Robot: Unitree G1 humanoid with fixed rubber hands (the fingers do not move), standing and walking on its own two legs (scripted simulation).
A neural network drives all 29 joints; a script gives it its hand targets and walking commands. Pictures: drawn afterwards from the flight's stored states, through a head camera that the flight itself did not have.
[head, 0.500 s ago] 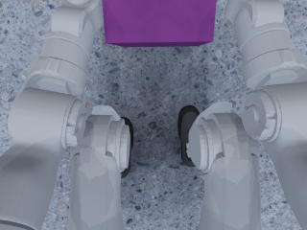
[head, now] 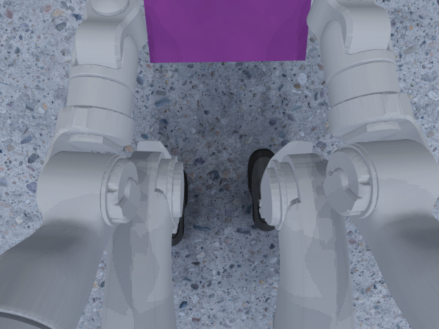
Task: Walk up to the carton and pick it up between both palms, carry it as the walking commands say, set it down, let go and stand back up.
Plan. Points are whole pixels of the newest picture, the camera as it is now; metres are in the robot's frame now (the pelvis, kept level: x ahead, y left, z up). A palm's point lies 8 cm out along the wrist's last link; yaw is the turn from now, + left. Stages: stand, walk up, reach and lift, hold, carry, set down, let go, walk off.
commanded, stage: reach and lift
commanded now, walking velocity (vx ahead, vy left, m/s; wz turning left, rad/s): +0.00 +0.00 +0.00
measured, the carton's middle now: out of the picture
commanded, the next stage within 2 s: none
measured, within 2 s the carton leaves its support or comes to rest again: neither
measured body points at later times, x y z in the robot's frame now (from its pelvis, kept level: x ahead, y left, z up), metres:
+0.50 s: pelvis -0.03 +0.01 +0.02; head +0.32 +0.00 +0.30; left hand +0.55 +0.13 -0.07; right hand +0.53 -0.15 -0.08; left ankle +0.11 +0.12 -0.36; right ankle +0.14 -0.11 -0.36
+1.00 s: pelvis -0.03 +0.00 +0.08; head +0.29 -0.01 +0.39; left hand +0.52 +0.13 +0.00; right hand +0.50 -0.15 -0.01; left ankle +0.11 +0.12 -0.36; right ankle +0.14 -0.11 -0.36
